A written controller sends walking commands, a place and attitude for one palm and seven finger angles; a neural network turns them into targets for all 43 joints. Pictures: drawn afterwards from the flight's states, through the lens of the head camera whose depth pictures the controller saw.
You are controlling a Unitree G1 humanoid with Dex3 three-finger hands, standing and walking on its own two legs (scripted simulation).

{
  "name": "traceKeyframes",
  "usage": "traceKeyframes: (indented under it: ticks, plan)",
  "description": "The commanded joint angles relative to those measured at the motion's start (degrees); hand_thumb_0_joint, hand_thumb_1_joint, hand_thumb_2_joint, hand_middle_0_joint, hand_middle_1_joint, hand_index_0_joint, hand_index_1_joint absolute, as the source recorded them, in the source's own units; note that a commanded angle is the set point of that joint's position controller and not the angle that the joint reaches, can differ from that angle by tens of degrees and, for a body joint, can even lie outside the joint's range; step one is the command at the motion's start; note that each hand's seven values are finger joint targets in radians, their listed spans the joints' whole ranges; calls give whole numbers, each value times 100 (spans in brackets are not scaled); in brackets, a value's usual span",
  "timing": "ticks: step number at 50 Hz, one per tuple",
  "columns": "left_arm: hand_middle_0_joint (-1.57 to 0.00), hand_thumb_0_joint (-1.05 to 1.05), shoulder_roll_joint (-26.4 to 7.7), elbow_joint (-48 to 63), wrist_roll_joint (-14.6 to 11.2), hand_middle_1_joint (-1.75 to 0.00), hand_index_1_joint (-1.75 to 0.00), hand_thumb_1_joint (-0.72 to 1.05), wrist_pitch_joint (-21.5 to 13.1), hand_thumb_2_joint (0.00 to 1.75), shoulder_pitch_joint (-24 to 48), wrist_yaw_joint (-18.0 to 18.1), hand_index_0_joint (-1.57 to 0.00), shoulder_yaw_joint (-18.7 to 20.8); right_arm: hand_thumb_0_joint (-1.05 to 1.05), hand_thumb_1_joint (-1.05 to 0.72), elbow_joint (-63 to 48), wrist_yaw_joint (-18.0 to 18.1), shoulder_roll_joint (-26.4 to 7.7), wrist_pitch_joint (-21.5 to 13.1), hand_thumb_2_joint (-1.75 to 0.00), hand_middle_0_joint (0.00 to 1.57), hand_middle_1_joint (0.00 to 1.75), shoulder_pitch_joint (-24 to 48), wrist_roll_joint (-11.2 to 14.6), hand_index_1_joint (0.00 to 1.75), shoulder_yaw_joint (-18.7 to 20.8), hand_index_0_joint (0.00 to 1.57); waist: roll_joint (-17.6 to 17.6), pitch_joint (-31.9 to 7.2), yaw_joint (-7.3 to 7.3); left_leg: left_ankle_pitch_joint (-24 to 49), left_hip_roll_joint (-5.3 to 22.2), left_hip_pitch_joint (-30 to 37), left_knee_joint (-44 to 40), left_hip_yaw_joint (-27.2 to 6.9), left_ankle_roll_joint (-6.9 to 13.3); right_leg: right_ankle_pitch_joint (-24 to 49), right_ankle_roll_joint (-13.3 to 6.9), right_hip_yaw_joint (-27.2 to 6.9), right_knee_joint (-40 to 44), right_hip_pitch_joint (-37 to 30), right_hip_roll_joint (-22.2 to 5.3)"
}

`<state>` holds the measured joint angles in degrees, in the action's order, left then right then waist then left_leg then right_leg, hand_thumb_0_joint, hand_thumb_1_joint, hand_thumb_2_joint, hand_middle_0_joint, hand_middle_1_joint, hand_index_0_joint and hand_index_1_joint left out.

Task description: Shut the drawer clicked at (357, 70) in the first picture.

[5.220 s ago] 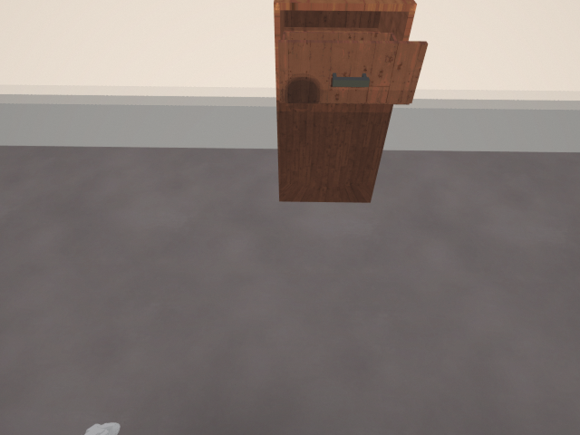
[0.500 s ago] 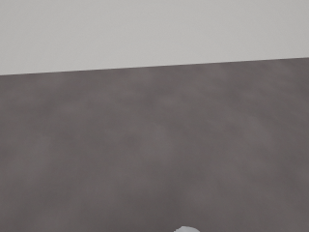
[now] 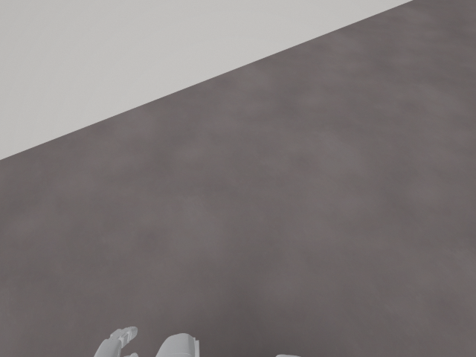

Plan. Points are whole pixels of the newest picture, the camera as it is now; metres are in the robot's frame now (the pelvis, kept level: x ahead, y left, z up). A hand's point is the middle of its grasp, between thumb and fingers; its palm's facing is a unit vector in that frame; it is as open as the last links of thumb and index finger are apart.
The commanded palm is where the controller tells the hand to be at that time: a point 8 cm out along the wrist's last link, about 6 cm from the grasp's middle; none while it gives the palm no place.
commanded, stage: turn to face it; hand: left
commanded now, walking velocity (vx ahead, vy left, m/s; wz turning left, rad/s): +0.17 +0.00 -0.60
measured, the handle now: out of the picture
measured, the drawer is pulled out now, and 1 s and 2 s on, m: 0.27 0.27 0.27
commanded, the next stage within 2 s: none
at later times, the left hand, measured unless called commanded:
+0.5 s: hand out of the picture +0.11 +0.26 -0.17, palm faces +0.05 -0.98 -0.18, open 7.4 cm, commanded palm none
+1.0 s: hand out of the picture +0.10 +0.21 -0.12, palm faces +0.32 -0.90 -0.29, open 7.4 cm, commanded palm none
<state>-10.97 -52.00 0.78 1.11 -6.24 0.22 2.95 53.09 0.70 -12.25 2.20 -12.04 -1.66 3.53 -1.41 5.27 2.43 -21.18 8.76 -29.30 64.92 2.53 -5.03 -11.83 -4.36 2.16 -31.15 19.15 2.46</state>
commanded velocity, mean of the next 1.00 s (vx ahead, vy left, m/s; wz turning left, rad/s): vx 0.01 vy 0.00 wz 0.52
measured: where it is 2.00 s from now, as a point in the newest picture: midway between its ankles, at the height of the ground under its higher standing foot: outside the picture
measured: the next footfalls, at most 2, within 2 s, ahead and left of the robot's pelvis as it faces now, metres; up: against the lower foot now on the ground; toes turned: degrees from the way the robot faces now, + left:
left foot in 0.24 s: +0.10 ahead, +0.15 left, +0.00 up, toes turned -1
right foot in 0.80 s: +0.11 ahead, -0.08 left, +0.00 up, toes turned +12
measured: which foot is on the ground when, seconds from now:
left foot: up 0.00-0.22, down 0.24-0.80, up 0.82-1.00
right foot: down 0.00-0.26, up 0.28-0.78, down 0.80-1.00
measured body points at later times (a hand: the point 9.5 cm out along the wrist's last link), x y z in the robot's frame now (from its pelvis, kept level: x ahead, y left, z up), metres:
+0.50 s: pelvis +0.06 +0.07 +0.02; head +0.09 +0.10 +0.46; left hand +0.11 +0.31 -0.15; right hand +0.09 -0.17 -0.12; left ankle +0.06 +0.15 -0.73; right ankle +0.02 -0.10 -0.66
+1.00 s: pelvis +0.05 -0.01 +0.01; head +0.07 -0.05 +0.46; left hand +0.09 +0.25 -0.10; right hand +0.16 -0.26 -0.15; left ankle -0.01 +0.14 -0.63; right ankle +0.07 -0.09 -0.73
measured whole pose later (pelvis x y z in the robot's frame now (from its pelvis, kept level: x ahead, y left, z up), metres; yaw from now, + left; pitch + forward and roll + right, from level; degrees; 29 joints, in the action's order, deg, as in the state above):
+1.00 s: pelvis +0.05 -0.01 +0.01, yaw +19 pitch -1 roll +3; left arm -9.0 -51.5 0.5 0.9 -8.8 1.7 1.7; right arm 55.2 -1.1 -16.2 4.3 -14.2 -1.6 6.6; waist -2.9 2.3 3.2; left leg -19.5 1.0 -30.5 67.9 -0.5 -4.0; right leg -16.0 -2.2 7.2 -27.7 10.7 -3.4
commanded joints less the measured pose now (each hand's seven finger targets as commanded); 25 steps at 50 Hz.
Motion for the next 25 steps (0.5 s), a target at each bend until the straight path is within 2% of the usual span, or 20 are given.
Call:
traceKeyframes:
  ticks: [1,4,5,7,8,9,10,11,12,13,14,15,16,18,19,20,23,25]
  plan:
    - [-20,0,-1148,330,45,-30,-30,90,-149,90,-353,-1,-20,328,0,-90,-338,-18,-445,-83,-90,20,30,-296,-5,30,83,20,939,-505,-218,201,-140,217,-713,18,-47,-648,-459,-1684,1666,64,-1274]
    - [-20,0,-1188,290,58,-30,-30,90,-162,90,-621,-21,-20,354,0,-90,-522,-31,-447,-168,-90,20,30,120,23,30,82,20,977,-613,-404,-32,-318,218,-1509,19,-39,-523,-532,-2042,1538,-352,-1283]
    - [-20,0,-1182,298,56,-30,-30,90,-158,90,-649,-20,-20,358,0,-90,-552,-22,-430,-196,-90,20,30,153,32,30,56,20,971,-722,-400,-88,-404,294,-1763,25,-16,-160,-545,-2063,1445,-537,-1281]
    - [-20,0,-1106,281,77,-30,-30,90,-167,90,-640,18,-20,341,0,-90,-481,5,-364,-247,-90,20,30,34,63,30,6,20,1008,-949,-356,-120,-523,613,-2183,37,74,624,-560,-2020,1255,-793,-1321]
    - [-20,0,-1048,256,76,-30,-30,90,-172,90,-667,34,-20,318,0,-90,-412,18,-326,-274,-90,20,30,-64,74,30,-25,20,1013,-1051,-323,3,-603,834,-2492,60,109,965,-502,-1916,1150,-912,-1258]
    - [-20,0,-954,201,63,-30,-30,90,-177,90,-647,66,-20,275,0,-90,-303,30,-273,-310,-90,20,30,-256,88,30,-56,20,978,-1108,-240,329,-592,1222,-3008,34,144,1084,-394,-1788,993,-886,-1207]
    - [-20,0,-851,144,21,-30,-30,90,-180,90,-598,91,-20,217,0,-90,-136,40,-232,-358,-90,20,30,-502,92,30,-99,20,871,-1141,-128,904,-614,1800,-3738,45,173,951,-194,-1570,831,-712,-1051]
    - [-20,0,-606,84,-18,-30,-30,90,-190,90,-705,116,-20,144,0,-90,4,44,-381,-444,-90,20,30,-685,94,30,-115,20,368,-1239,-116,1353,-331,2392,-4374,-289,256,693,39,-1297,441,-526,-800]
    - [-20,0,-335,6,-61,-30,-30,90,-192,90,-969,102,-20,48,0,-90,37,44,-728,-509,-90,20,30,-658,49,30,-82,20,-803,-1189,-224,2229,549,2603,-4571,-1319,600,-157,352,-814,-58,-14,-370]
    - [-20,0,-224,-123,-40,-30,-30,90,-187,90,-1035,111,-20,-17,0,-90,-1,35,-888,-437,-90,20,30,-384,46,30,-78,20,-1257,-891,-347,2625,1073,2212,-4786,-1818,1013,-1034,576,-338,-246,0,-282]
    - [-20,0,-319,-217,-4,-30,-30,90,-158,90,-929,117,-20,-28,0,-90,16,63,-759,-389,-90,20,30,-163,43,30,-114,20,-1204,-486,-366,2562,1042,1780,-5033,-1863,1200,-1353,656,-331,-549,-55,-339]
    - [-20,0,-392,-291,34,-30,-30,90,-116,90,-814,138,-20,-18,0,-90,93,109,-614,-396,-90,20,30,-185,39,30,-155,20,-1360,-164,-324,2923,842,1648,-5163,-1805,1178,-1472,707,-338,-871,54,-385]
    - [-20,0,-459,-325,24,-30,-30,90,-97,90,-755,125,-20,-3,0,-90,164,143,-611,-382,-90,20,30,-291,44,30,-174,20,-1174,-59,-305,3674,759,1794,-5010,-1761,1183,-1471,706,-331,-1165,231,-408]
    - [-20,0,-478,-352,-3,-30,-30,90,-65,90,-723,125,-20,48,0,-90,275,165,-692,-341,-90,20,30,-450,55,30,-130,20,-946,-163,-278,4734,702,2188,-4687,-1593,1291,-1456,752,-283,-1713,522,-455]
    - [-20,0,-521,-354,-8,-30,-30,90,-74,90,-670,118,-20,59,0,-90,311,164,-719,-331,-90,20,30,-550,72,30,-102,20,-693,-297,-248,5166,674,2504,-4536,-1564,1344,-1444,783,-241,-1909,718,-464]
    - [-20,0,-492,-332,-16,-30,-30,90,-70,90,-589,123,-20,88,0,-90,331,163,-797,-313,-90,20,30,-669,71,30,-63,20,-635,-470,-194,5268,644,2649,-4468,-1535,1371,-1451,821,-240,-2149,771,-466]
    - [-20,0,-474,-229,-7,-30,-30,90,-27,90,-422,136,-20,141,0,-90,337,148,-876,-259,-90,20,30,-833,66,30,42,20,-514,-741,-107,4753,545,2849,-4430,-1658,1438,-1380,892,-259,-2577,1014,-469]
    - [-20,0,-449,-139,-8,-30,-30,90,-16,90,-264,132,-20,166,0,-90,302,133,-884,-237,-90,20,30,-847,59,30,98,20,-618,-799,-79,4495,466,2856,-4427,-1755,1447,-1314,932,-276,-2614,1108,-478]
